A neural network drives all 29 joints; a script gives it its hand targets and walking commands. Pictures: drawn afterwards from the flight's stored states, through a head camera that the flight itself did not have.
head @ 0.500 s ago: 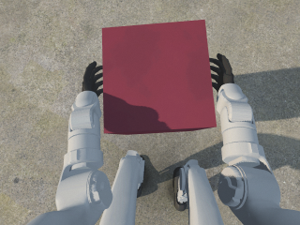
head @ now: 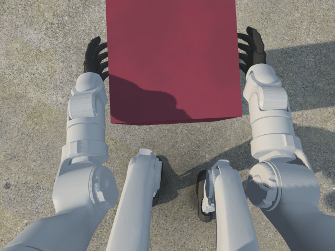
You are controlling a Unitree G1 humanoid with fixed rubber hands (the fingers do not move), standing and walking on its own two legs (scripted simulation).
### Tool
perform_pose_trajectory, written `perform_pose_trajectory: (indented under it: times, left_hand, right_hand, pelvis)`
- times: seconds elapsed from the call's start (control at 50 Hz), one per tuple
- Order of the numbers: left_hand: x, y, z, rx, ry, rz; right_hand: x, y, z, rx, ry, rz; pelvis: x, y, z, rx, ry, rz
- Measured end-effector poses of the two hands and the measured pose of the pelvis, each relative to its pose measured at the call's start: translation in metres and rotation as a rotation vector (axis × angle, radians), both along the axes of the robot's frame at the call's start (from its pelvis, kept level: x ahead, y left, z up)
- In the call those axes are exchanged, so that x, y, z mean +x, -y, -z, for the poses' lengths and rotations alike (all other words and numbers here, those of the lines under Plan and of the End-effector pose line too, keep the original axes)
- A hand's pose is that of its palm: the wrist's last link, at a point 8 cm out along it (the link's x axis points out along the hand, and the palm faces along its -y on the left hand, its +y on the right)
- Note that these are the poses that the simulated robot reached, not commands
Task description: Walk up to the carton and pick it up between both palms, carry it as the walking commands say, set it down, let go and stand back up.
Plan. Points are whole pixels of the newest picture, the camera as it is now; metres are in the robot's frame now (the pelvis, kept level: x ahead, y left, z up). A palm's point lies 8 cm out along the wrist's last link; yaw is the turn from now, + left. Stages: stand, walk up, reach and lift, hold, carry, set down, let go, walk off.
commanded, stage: set down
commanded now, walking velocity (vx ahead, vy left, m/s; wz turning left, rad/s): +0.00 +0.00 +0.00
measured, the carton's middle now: (173, 73) +0.51 +0.07 -0.19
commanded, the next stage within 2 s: none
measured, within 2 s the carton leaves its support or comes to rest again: rests again in 1.00 s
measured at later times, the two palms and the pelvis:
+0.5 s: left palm (106, 76) +0.48 +0.25 -0.18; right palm (237, 70) +0.53 -0.09 -0.17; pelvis -0.01 +0.00 -0.07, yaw -1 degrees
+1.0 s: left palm (115, 78) +0.50 +0.25 -0.26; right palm (227, 72) +0.55 -0.09 -0.26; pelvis -0.01 +0.01 -0.12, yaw -1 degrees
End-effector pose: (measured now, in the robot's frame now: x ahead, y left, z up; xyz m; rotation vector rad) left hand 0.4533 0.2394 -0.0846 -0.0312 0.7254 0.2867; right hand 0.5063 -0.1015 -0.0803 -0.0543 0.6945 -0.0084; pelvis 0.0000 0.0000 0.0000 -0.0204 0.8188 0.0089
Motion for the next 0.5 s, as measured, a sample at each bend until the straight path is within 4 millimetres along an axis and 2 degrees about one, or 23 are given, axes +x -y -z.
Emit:
perform_pose_trajectory:
  times: [0.5]
  left_hand:
    - [0.025, -0.009, 0.093, 0.009, -0.009, 0.012]
  right_hand:
    - [0.025, -0.009, 0.094, -0.001, -0.005, -0.002]
  pelvis:
    - [-0.01, -0.005, 0.067, -0.008, -0.018, 0.001]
